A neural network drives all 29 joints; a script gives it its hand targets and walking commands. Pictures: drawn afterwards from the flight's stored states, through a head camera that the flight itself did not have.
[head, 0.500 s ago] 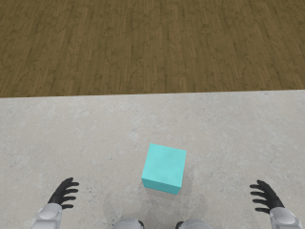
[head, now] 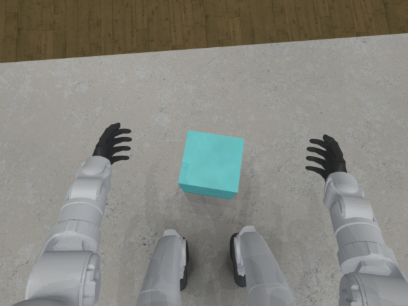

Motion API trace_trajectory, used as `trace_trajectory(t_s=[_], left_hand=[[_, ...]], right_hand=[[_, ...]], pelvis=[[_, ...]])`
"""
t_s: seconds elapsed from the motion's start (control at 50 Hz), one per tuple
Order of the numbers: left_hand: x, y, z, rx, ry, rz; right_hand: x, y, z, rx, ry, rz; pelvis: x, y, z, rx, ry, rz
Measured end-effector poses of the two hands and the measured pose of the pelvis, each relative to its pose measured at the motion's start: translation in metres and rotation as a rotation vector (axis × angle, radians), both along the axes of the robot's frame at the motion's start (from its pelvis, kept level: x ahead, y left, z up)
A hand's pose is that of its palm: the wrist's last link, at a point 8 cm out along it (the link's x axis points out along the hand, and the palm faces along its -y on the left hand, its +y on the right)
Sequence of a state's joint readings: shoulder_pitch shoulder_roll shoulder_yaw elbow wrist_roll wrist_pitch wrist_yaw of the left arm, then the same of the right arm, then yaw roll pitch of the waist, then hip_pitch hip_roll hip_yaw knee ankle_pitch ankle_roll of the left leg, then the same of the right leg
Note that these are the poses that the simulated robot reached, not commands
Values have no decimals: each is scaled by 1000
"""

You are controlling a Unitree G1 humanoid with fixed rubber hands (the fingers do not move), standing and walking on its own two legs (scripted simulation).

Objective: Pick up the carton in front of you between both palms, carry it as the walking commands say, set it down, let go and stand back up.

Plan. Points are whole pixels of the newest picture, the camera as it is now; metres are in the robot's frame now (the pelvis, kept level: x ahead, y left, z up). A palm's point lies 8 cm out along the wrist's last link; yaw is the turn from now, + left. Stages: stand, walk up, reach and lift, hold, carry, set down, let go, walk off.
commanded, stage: reach and lift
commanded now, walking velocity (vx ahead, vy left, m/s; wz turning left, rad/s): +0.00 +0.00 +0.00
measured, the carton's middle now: (210, 167) +0.46 -0.02 -0.56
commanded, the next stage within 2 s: none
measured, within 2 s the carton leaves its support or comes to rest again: neither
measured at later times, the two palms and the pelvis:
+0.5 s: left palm (142, 115) +0.52 +0.16 -0.17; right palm (291, 137) +0.44 -0.21 -0.17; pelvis -0.02 +0.01 -0.06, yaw +0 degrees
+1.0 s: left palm (159, 150) +0.50 +0.16 -0.41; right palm (269, 165) +0.43 -0.22 -0.40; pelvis -0.05 +0.00 -0.25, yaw -2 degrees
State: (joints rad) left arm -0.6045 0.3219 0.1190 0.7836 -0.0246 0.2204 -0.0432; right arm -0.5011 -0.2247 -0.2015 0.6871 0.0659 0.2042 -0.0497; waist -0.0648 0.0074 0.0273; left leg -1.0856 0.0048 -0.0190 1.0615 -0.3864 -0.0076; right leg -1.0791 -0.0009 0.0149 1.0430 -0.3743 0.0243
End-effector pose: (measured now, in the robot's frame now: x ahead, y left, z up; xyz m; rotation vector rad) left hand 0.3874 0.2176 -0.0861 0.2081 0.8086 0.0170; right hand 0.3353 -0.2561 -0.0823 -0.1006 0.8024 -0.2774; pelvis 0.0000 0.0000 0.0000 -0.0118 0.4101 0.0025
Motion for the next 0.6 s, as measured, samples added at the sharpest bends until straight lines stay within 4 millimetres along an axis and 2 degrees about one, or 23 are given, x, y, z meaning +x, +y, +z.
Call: trace_trajectory(t_s=[0.18,0.28,0.36,0.48,0.6], left_hand=[[66,-28,-20,-57,-64,-31],[102,-43,-30,-89,-103,-49],[124,-51,-42,-98,-128,-62],[134,-57,-73,-106,-130,-58],[126,-57,-129,-104,-107,-37]], right_hand=[[54,21,-23,47,-89,-52],[83,33,-36,68,-133,-71],[100,39,-48,68,-160,-75],[108,43,-76,69,-163,-80],[105,42,-128,72,-133,-81]], pelvis=[[-32,3,-28,-6,134,5],[-37,5,-41,-10,215,8],[-34,5,-46,-13,283,9],[-20,5,-55,-17,380,7],[-10,5,-84,-23,465,2]])
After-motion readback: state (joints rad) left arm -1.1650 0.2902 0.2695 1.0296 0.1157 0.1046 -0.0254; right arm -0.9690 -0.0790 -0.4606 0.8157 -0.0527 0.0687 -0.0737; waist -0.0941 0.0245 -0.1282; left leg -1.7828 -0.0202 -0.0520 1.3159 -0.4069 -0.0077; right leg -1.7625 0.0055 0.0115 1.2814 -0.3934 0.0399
